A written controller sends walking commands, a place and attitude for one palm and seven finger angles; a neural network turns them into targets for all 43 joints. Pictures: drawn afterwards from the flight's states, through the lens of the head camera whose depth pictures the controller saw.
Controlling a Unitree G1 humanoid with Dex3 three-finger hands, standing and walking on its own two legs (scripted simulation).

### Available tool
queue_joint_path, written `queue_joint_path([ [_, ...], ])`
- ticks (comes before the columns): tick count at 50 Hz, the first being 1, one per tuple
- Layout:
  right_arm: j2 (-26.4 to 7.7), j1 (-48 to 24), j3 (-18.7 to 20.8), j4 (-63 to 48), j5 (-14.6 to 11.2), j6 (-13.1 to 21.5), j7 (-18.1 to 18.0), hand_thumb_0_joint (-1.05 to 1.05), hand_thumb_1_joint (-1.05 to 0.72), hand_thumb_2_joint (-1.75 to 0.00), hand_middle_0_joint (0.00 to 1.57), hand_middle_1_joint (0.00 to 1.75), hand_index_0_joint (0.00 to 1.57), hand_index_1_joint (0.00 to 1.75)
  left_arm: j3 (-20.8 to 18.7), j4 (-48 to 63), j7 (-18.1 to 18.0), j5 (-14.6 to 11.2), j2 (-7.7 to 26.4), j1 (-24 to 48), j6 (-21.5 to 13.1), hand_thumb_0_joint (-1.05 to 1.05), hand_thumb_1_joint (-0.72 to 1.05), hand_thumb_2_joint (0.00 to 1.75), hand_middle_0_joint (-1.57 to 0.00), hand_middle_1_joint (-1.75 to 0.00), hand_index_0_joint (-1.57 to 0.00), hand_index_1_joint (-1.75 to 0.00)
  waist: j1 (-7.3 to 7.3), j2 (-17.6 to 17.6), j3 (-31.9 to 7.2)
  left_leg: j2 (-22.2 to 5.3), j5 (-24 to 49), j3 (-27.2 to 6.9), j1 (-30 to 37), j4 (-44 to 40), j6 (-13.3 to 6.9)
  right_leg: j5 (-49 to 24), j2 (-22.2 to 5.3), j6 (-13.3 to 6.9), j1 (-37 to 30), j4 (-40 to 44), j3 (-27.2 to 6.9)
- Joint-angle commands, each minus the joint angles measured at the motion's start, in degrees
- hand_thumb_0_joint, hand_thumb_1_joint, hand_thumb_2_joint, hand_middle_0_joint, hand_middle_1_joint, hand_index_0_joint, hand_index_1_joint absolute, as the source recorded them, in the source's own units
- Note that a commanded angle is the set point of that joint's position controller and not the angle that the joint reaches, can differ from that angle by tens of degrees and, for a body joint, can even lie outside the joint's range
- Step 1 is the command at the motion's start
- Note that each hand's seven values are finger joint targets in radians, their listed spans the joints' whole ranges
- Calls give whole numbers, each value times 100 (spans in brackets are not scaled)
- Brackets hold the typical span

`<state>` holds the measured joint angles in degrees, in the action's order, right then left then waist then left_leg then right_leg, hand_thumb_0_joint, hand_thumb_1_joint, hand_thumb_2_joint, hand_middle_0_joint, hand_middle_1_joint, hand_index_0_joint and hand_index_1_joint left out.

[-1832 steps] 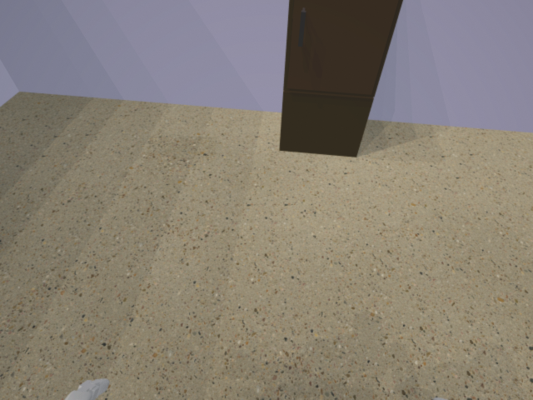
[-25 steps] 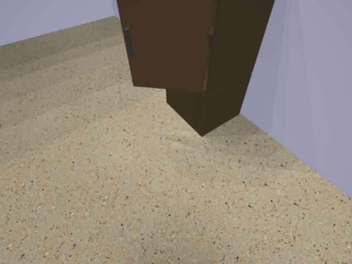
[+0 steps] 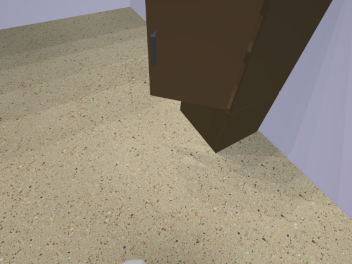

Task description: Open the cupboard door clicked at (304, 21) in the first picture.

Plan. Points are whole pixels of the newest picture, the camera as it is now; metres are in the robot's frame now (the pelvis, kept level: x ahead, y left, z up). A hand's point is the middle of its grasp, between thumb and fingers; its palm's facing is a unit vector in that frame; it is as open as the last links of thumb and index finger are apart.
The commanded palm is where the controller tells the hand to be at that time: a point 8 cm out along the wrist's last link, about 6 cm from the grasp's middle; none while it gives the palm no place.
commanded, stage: take the last steps up to it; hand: left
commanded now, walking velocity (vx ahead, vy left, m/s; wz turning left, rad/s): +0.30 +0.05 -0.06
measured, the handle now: (154, 48) +0.91 +0.18 -0.03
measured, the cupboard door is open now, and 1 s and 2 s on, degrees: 46 46 46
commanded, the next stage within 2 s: come to a stop and stand still in 0.64 s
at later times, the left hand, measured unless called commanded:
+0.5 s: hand (117, 226) +0.22 +0.17 -0.14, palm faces +0.06 -0.97 -0.23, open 7.2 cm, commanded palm none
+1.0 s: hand (109, 181) +0.35 +0.24 -0.17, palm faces +0.02 -0.98 -0.17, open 7.4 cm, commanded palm none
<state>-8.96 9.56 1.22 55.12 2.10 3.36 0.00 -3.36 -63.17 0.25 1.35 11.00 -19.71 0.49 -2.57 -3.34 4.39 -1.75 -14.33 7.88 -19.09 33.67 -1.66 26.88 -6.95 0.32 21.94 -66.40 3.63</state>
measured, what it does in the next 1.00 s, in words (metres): walks ahead: right foot, then left foot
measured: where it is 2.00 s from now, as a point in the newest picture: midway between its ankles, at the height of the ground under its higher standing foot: (172, 246)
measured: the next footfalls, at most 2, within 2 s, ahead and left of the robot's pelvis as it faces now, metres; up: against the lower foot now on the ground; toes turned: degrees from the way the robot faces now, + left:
right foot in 0.26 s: +0.20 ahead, -0.10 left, +0.00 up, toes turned -9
left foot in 0.72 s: +0.36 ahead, +0.13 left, +0.00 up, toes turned +1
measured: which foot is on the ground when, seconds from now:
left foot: down 0.00-0.28, up 0.30-0.70, down 0.72-1.00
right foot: up 0.00-0.24, down 0.26-0.72, up 0.74-1.00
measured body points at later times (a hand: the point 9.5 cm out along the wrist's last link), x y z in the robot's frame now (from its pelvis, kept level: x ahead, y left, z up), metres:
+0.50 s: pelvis +0.18 -0.01 +0.02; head +0.21 -0.02 +0.47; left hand +0.21 +0.23 -0.12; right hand +0.20 -0.24 -0.14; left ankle +0.21 +0.14 -0.66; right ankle +0.16 -0.09 -0.73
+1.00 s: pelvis +0.30 +0.06 +0.01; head +0.33 +0.08 +0.46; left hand +0.35 +0.29 -0.16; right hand +0.38 -0.18 -0.13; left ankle +0.37 +0.14 -0.73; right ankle +0.30 -0.08 -0.67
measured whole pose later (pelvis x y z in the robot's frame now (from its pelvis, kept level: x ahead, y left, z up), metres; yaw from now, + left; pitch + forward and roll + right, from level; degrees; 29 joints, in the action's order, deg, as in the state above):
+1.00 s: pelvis +0.30 +0.06 +0.01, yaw -3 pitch -1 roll -1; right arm -8.9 7.5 0.7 58.2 1.6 0.0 -2.9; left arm -3.2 -58.0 -1.0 1.1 10.9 -11.9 3.0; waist -1.3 -2.0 4.4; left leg -1.9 -10.1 7.7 -17.4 28.2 -3.5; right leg 26.6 -2.0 1.4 25.2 -54.2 1.8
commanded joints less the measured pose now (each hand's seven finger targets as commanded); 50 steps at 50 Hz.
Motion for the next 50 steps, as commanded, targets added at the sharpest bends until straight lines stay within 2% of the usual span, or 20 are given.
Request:
queue_joint_path([
  [1,-884,897,177,109,-44,62,-138,0,-90,-90,20,30,20,30,-14,655,85,3,157,280,-176,0,90,90,-20,-30,-20,-30,267,1178,-247,-1511,277,-1420,724,-2241,-757,-661,-147,-60,1002,197,-143],
  [8,-964,883,240,266,-21,28,-67,0,-90,-90,20,30,20,30,-24,943,128,8,174,828,-166,0,90,90,-20,-30,-20,-30,185,673,-26,-1403,-289,-1057,491,-2369,-886,-1038,140,-42,-42,2486,184],
  [10,-950,866,230,313,-27,0,-58,0,-90,-90,20,30,20,30,-57,951,127,21,241,803,-176,0,90,90,-20,-30,-20,-30,100,530,-9,-1294,-343,-932,391,-2071,-767,-1266,251,-40,-556,2980,269],
  [12,-848,793,190,345,-63,-20,-46,0,-90,-90,20,30,20,30,-144,783,96,36,507,237,-224,0,90,90,-20,-30,-20,-30,-184,162,-141,-781,-586,-566,-121,-1045,-402,-1264,270,-129,-1743,3739,74],
  [13,-635,792,155,279,-117,-19,-7,0,-90,-90,20,30,20,30,-226,641,58,69,911,-335,-310,0,90,90,-20,-30,-20,-30,-415,-741,-390,-170,-879,-32,-912,364,-105,-676,-583,-484,-2627,4450,-1189],
  [14,-563,779,151,99,-114,-34,33,0,-90,-90,20,30,20,30,-332,541,10,28,1442,-841,-330,0,90,90,-20,-30,-20,-30,-528,-1641,-544,214,-2133,124,-1843,1948,105,-170,-1904,-1138,-3122,5428,-3036],
  [15,-794,461,207,20,-74,-50,50,0,-90,-90,20,30,20,30,-317,571,-36,-33,1391,-817,-318,0,90,90,-20,-30,-20,-30,-549,-874,-289,-40,-1934,-515,-2086,2803,102,-61,-2059,-1410,-2775,5693,-3262],
  [18,-626,420,237,227,-85,-99,48,0,-90,-90,20,30,20,30,-126,759,-91,-69,710,49,-415,0,90,90,-20,-30,-20,-30,-1,-324,-3,-470,-549,-843,-1838,2984,254,-1776,-1461,-1023,-1856,5579,-1720],
  [21,-347,673,164,340,-73,-185,96,0,-90,-90,20,30,20,30,-43,662,-65,-72,522,39,-547,0,90,90,-20,-30,-20,-30,199,-340,-369,-455,-64,-576,-1340,2312,420,-3354,-1016,-860,-1779,5458,-604],
  [25,-213,265,145,197,-93,-187,153,0,-90,-90,20,30,20,30,-57,387,-70,-51,589,-294,-593,0,90,90,-20,-30,-20,-30,78,-70,-467,-328,223,-331,-1392,1332,468,-4117,-929,-926,-2225,5340,-415],
  [30,-261,-276,125,-24,-106,-140,203,0,-90,-90,20,30,20,30,-30,134,-71,-19,716,-413,-527,0,90,90,-20,-30,-20,-30,-1,-606,-88,-143,256,-185,-968,397,318,-3879,-968,-828,-2000,5179,-339],
  [33,-419,185,159,122,-83,-81,150,0,-90,-90,20,30,20,30,-50,92,-86,-24,756,-257,-457,0,90,90,-20,-30,-20,-30,338,-415,-75,81,572,-15,375,-418,185,-3620,-801,-599,-1323,4538,-157],
  [34,-645,820,199,307,-52,-42,95,0,-90,-90,20,30,20,30,-22,124,-84,-31,652,-240,-435,0,90,90,-20,-30,-20,-30,607,20,-325,21,727,-164,1305,-684,98,-3445,-544,-476,-920,3662,12],
  [35,-1164,1503,307,445,10,3,15,0,-90,-90,20,30,20,30,27,178,-72,-64,416,-445,-405,0,90,90,-20,-30,-20,-30,785,1024,-901,-1005,1167,-1360,2391,-774,-296,-1823,28,-216,-21,2354,365],
  [36,-1570,1974,375,509,-7,-20,-73,0,-90,-90,20,30,20,30,97,321,-73,-93,217,-507,-400,0,90,90,-20,-30,-20,-30,852,2035,-1384,-2128,1684,-2768,2918,-1358,-923,797,606,-55,727,636,493],
  [38,-1330,1365,271,274,-54,-91,-154,0,-90,-90,20,30,20,30,116,511,-111,-60,221,-76,-341,0,90,90,-20,-30,-20,-30,646,690,-601,-2284,1721,-2707,1519,-1636,-1248,603,273,-137,996,-362,-199],
  [40,-798,461,56,96,-69,-51,-244,0,-90,-90,20,30,20,30,145,258,-159,-87,37,-162,-179,0,90,90,-20,-30,-20,-30,244,943,-224,-1857,2802,-1813,288,-1771,-904,37,4,32,269,311,-499],
  [42,-771,119,-8,83,-88,-94,-299,0,-90,-90,20,30,20,30,132,167,-153,-97,53,-431,17,0,90,90,-20,-30,-20,-30,76,1053,-371,-1624,3148,-1281,109,-1732,-733,-118,123,118,-275,970,-395],
  [45,-1050,151,110,117,-111,-239,-344,0,-90,-90,20,30,20,30,24,320,-140,-67,317,-377,201,0,90,90,-20,-30,-20,-30,120,962,-847,-1753,2989,-1263,519,-1564,-831,-73,322,117,-263,1270,-248],
  [50,-1217,214,293,88,-42,-367,-354,0,-90,-90,20,30,20,30,-110,756,-109,0,410,212,343,0,90,90,-20,-30,-20,-30,222,984,-601,-1922,2249,-1483,421,-1628,-918,-57,450,91,205,928,-394],
])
